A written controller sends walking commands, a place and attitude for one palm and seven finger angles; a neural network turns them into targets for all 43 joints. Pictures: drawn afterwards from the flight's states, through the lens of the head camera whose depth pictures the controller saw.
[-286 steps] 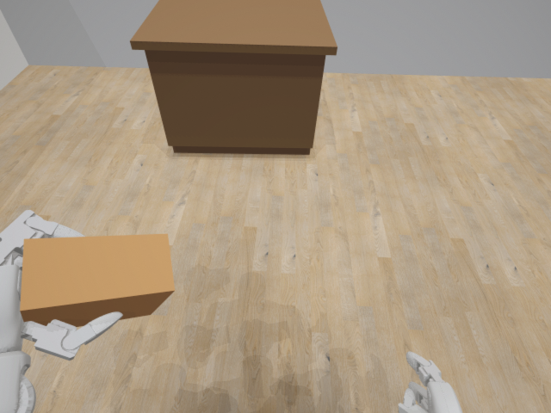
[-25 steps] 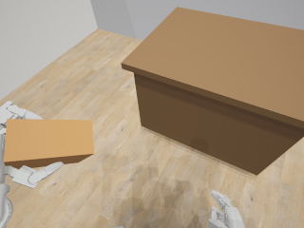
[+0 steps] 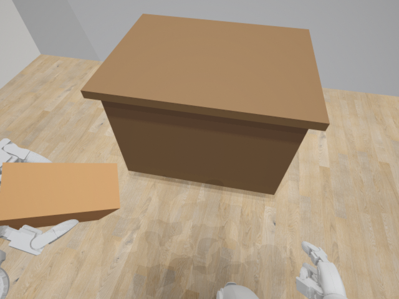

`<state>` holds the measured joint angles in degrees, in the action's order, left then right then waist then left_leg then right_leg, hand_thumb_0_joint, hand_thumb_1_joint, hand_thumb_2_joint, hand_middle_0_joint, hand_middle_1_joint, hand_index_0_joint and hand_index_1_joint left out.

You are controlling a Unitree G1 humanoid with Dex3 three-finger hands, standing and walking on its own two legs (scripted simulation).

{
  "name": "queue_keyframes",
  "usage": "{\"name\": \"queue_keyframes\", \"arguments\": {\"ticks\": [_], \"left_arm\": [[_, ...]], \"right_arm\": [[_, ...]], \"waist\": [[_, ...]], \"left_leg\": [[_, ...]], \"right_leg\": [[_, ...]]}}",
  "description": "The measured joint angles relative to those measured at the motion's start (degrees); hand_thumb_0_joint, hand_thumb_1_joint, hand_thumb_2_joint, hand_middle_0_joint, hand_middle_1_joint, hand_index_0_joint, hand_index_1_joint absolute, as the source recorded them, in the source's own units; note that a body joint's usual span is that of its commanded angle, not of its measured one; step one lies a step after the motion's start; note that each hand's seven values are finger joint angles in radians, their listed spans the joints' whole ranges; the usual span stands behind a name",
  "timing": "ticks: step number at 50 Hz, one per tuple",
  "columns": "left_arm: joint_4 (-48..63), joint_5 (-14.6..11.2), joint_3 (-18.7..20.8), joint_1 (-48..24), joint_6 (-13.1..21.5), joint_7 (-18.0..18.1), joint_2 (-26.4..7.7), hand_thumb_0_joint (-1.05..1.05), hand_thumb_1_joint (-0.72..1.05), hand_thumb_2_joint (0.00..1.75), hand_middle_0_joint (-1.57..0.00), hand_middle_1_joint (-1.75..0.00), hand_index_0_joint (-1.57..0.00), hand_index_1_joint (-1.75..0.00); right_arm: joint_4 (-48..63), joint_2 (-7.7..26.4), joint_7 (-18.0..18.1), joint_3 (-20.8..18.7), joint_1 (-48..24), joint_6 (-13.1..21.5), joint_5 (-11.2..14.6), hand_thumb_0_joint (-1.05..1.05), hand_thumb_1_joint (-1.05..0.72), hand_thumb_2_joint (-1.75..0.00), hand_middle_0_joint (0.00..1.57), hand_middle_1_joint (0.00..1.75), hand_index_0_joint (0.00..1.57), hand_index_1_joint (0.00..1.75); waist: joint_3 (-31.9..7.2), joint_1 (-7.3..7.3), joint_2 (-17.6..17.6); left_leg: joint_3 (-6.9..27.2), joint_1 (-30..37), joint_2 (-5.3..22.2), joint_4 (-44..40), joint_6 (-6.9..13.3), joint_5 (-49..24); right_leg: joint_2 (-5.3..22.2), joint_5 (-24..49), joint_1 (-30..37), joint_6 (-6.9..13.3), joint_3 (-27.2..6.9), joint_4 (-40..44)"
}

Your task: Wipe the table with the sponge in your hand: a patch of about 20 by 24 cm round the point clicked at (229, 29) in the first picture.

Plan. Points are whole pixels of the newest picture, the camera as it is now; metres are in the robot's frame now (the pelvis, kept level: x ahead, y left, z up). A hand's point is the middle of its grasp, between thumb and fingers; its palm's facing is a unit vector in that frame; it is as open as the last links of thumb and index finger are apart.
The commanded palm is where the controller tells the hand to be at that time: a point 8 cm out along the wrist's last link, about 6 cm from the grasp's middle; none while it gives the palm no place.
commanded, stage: turn to face it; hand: left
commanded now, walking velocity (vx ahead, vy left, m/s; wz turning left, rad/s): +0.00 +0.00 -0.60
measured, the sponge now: (77, 196) +0.23 +0.21 +0.15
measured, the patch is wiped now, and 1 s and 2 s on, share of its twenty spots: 0.00 0.00 0.00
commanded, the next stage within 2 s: take the last steps up to it in 0.84 s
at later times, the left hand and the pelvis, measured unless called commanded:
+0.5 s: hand (157, 198) +0.22 +0.08 +0.19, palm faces +0.11 -0.83 -0.55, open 10.8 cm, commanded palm +0.18 +0.14 +0.19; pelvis -0.06 -0.08 +0.01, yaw -17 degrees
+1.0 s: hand (213, 254) +0.16 +0.01 +0.16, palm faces +0.01 -0.88 -0.47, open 10.8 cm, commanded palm +0.12 +0.08 +0.19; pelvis -0.15 -0.10 -0.01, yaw -26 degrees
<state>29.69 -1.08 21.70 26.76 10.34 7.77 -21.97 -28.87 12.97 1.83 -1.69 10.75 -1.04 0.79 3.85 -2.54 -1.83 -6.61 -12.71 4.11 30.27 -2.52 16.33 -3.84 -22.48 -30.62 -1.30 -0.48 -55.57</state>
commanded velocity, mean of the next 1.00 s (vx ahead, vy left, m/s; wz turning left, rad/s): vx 0.02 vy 0.01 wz -0.37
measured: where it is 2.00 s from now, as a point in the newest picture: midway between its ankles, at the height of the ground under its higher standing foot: outside the picture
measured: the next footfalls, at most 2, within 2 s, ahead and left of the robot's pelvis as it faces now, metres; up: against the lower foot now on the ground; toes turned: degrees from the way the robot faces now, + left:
right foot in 0.14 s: +0.05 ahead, -0.13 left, +0.00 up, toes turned -11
left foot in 0.68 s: -0.04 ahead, +0.07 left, +0.00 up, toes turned -17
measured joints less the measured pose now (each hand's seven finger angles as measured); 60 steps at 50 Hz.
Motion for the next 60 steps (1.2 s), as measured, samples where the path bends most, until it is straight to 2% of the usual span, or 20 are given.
{"name": "queue_keyframes", "arguments": {"ticks": [2, 6, 8, 9, 11, 15, 18, 22, 32, 34, 36, 38, 40, 44, 45, 47, 49, 52, 56, 60], "left_arm": [[-0.7, 0.1, -0.8, -0.3, -0.2, 0.2, 1.0, -0.01, -0.54, 1.01, -0.63, -1.39, -0.65, -1.37], [-0.8, 0.3, -1.4, -1.3, -0.5, 0.4, 0.9, -0.01, -0.54, 1.01, -0.63, -1.39, -0.65, -1.37], [-1.0, 0.6, -1.5, -3.4, -0.3, 0.3, 0.4, -0.01, -0.54, 1.01, -0.63, -1.39, -0.65, -1.37], [-1.1, 0.6, -1.7, -4.4, -0.2, 0.2, 0.4, -0.01, -0.54, 1.01, -0.63, -1.39, -0.65, -1.37], [-0.3, -0.2, -1.6, -4.5, -0.2, 0.1, 0.3, -0.01, -0.54, 1.01, -0.63, -1.39, -0.65, -1.37], [3.1, -1.5, 0.2, 0.9, 0.6, 0.3, -0.7, -0.01, -0.54, 1.01, -0.63, -1.39, -0.65, -1.37], [4.4, -1.9, 1.5, 4.3, 1.4, 0.2, -2.4, -0.01, -0.54, 1.01, -0.63, -1.39, -0.65, -1.37], [3.6, -2.1, 2.3, 5.7, 1.6, 0.6, -3.6, -0.01, -0.54, 1.01, -0.63, -1.39, -0.65, -1.37], [0.4, -0.9, -1.7, 2.1, -0.3, 0.9, 0.3, -0.01, -0.54, 1.01, -0.63, -1.39, -0.65, -1.37], [0.9, -0.6, -2.4, 1.5, 0.1, 0.4, 0.6, -0.01, -0.54, 1.01, -0.63, -1.39, -0.65, -1.37], [0.9, -0.4, -2.1, 0.4, 0.7, -0.3, -0.1, -0.01, -0.54, 1.01, -0.63, -1.39, -0.65, -1.37], [0.6, 0.0, -1.0, 0.3, 1.0, -0.7, -1.2, -0.01, -0.54, 1.01, -0.63, -1.39, -0.65, -1.37], [-0.5, -0.1, 0.0, 1.2, 1.1, -1.1, -1.3, -0.01, -0.54, 1.01, -0.63, -1.39, -0.65, -1.37], [-2.5, 0.1, 0.1, 1.6, 0.3, -0.1, 0.4, -0.01, -0.54, 1.01, -0.63, -1.39, -0.65, -1.37], [-2.7, 0.4, 0.0, 0.8, 0.2, 0.1, 0.3, -0.01, -0.54, 1.01, -0.63, -1.39, -0.65, -1.37], [-3.8, 1.0, -1.0, -2.8, 0.1, 0.2, 1.4, -0.01, -0.54, 1.01, -0.63, -1.39, -0.65, -1.37], [-4.2, 0.7, -2.1, -5.0, 0.0, 0.0, 2.2, -0.01, -0.54, 1.01, -0.63, -1.39, -0.65, -1.37], [-2.0, 0.2, -2.3, -2.5, 0.3, 0.0, 2.2, -0.01, -0.54, 1.01, -0.63, -1.39, -0.65, -1.37], [0.5, 0.3, -1.4, 3.6, 2.1, 0.1, -0.6, -0.01, -0.54, 1.01, -0.63, -1.39, -0.65, -1.37], [0.3, 0.5, 0.0, 5.7, 3.3, 0.6, -3.0, -0.01, -0.54, 1.01, -0.63, -1.39, -0.65, -1.37]], "right_arm": [[-0.1, -1.1, -0.4, 0.8, 0.6, 1.3, 0.2, 0.02, -0.91, -0.9, 0.2, 0.3, 0.2, 0.3], [-0.1, -3.2, -1.6, 2.8, 1.3, 3.8, 0.1, 0.01, -0.9, -0.9, 0.2, 0.3, 0.2, 0.3], [-0.3, -3.4, -2.1, 3.3, 0.8, 4.4, 0.1, 0.01, -0.9, -0.9, 0.2, 0.3, 0.2, 0.3], [-0.9, -3.3, -2.2, 3.4, 0.2, 4.2, 0.1, 0.01, -0.9, -0.9, 0.2, 0.3, 0.2, 0.3], [-2.4, -3.0, -2.4, 3.4, -1.4, 2.8, 0.1, 0.01, -0.9, -0.9, 0.2, 0.3, 0.2, 0.3], [-3.5, -1.6, -2.0, 2.5, -3.3, 0.1, -0.5, 0.02, -0.9, -0.9, 0.2, 0.3, 0.2, 0.3], [-3.4, -0.4, -1.6, 1.2, -2.9, -1.1, -0.6, 0.02, -0.9, -0.9, 0.2, 0.3, 0.2, 0.3], [-3.4, 1.5, -1.1, -0.2, -1.9, -2.0, -0.4, 0.02, -0.91, -0.9, 0.2, 0.3, 0.2, 0.3], [-2.2, 2.6, -0.8, -0.7, -0.7, -3.1, -0.1, 0.02, -0.91, -0.9, 0.2, 0.3, 0.2, 0.3], [-1.3, 2.4, -0.9, -0.6, -0.3, -2.6, -0.4, 0.02, -0.91, -0.9, 0.2, 0.3, 0.2, 0.3], [-1.0, 1.3, -0.7, -0.4, -0.5, -1.8, -0.8, 0.02, -0.91, -0.9, 0.2, 0.3, 0.2, 0.3], [-0.9, -0.4, -0.4, -0.1, -0.2, -0.4, -0.7, 0.02, -0.91, -0.9, 0.2, 0.3, 0.2, 0.3], [-1.1, -1.6, -0.5, 0.3, 0.7, 1.1, -0.3, 0.02, -0.91, -0.9, 0.2, 0.3, 0.2, 0.3], [-2.4, -2.7, -0.8, 1.7, 2.2, 4.1, 0.3, 0.01, -0.9, -0.9, 0.2, 0.3, 0.2, 0.3], [-2.8, -3.0, -0.9, 2.1, 2.4, 4.8, 0.4, 0.01, -0.9, -0.9, 0.2, 0.3, 0.2, 0.3], [-4.6, -2.9, -0.8, 2.4, 1.2, 5.3, 0.4, 0.01, -0.9, -0.9, 0.2, 0.3, 0.2, 0.3], [-6.6, -2.7, -0.7, 2.4, -0.5, 4.6, 0.2, 0.02, -0.9, -0.9, 0.2, 0.3, 0.2, 0.3], [-7.5, -2.1, -0.6, 2.4, -2.0, 3.0, -0.3, 0.02, -0.9, -0.9, 0.2, 0.3, 0.2, 0.3], [-6.9, -0.9, 0.2, 1.4, -0.8, 2.3, -0.7, 0.02, -0.9, -0.9, 0.2, 0.3, 0.2, 0.3], [-6.7, 0.9, 0.9, 0.0, 1.7, 2.7, -0.8, 0.02, -0.9, -0.9, 0.2, 0.3, 0.2, 0.3]], "waist": [[0.2, -0.77, 1.6], [1.8, -1.41, 3.8], [3.7, -0.85, 5.7], [4.5, -0.19, 6.2], [5.5, 0.6, 5.1], [6.2, 2.74, 3.5], [5.1, 3.58, 2.5], [2.5, 3.34, 1.4], [-2.7, 1.81, -1.2], [-3.4, 1.99, -0.5], [-2.5, 2.1, -0.6], [-1.7, 1.88, -0.6], [-2.0, 1.27, 0.5], [-1.1, -0.43, 4.3], [-0.6, -0.65, 4.7], [1.6, -0.09, 6.4], [3.2, 0.56, 5.4], [3.6, 2.45, 3.7], [1.2, 4.77, 1.9], [-1.7, 4.95, 0.1]], "left_leg": [[-1.0, 0.5, 2.1, 0.2, -0.9, 0.3], [-2.8, -0.2, 6.6, 3.8, -3.3, 1.7], [-2.2, -2.0, 9.4, 8.4, -3.9, 3.4], [-0.3, -4.0, 9.2, 12.6, -3.4, 6.9], [3.6, -8.6, 5.4, 23.8, -2.8, 11.9], [5.5, -13.3, 0.2, 34.8, -3.0, 10.1], [4.9, -13.2, -1.3, 31.0, -3.0, 8.9], [4.6, -11.1, -2.7, 22.7, -2.2, 9.2], [4.7, -2.1, -5.1, 4.7, 1.4, 11.5], [4.4, 1.1, -4.3, -2.3, 3.0, 10.7], [3.7, 1.2, -3.2, -4.4, 3.0, 1.3], [2.9, 1.2, -2.1, -3.0, 1.5, -1.1], [2.2, 1.3, -0.8, -1.7, -0.1, 0.4], [0.9, 0.7, 3.4, 3.0, -2.5, 3.4], [0.9, -0.2, 4.3, 5.5, -3.1, 4.6], [3.2, -3.5, 5.6, 12.8, -1.9, 8.3], [5.7, -7.8, 2.6, 22.8, -0.9, 11.6], [6.0, -11.2, -1.1, 30.4, -0.1, 9.2], [3.5, -9.9, -3.2, 23.3, 0.7, 8.1], [1.2, -5.9, -4.4, 12.1, 2.2, 9.8]], "right_leg": [[2.2, -1.6, 1.8, -1.1, 2.3, 0.7], [4.6, 0.9, 9.7, -1.8, 4.8, 14.3], [3.3, 6.1, 11.6, 1.1, 6.4, 17.9], [2.7, 6.2, 10.8, 3.3, 6.7, 17.0], [2.4, 6.2, 9.1, 6.0, 5.4, 16.3], [0.9, 10.0, 8.9, 7.2, 2.2, 20.8], [-0.1, 12.8, 9.1, 7.8, 0.3, 24.4], [-1.3, 15.7, 8.9, 8.4, -2.0, 27.8], [-3.7, 22.7, 8.4, 8.4, -5.3, 34.8], [-4.8, 22.5, 7.3, 7.3, -4.8, 34.6], [-5.4, 14.4, 4.4, 3.9, -4.0, 27.6], [-4.6, 6.2, 0.4, 1.1, -2.1, 11.7], [-2.2, 2.1, -0.7, -0.1, -0.2, 2.1], [2.9, 1.8, 7.7, -1.1, 2.9, 13.2], [3.5, 4.8, 10.3, -0.8, 3.3, 17.7], [1.9, 6.6, 10.1, 3.0, 4.8, 17.4], [2.0, 7.0, 9.3, 5.5, 4.7, 17.2], [2.0, 9.9, 9.5, 6.4, 3.4, 21.1], [2.0, 13.9, 10.4, 6.7, 2.3, 27.6], [2.6, 16.1, 10.9, 6.8, 2.0, 31.5]]}}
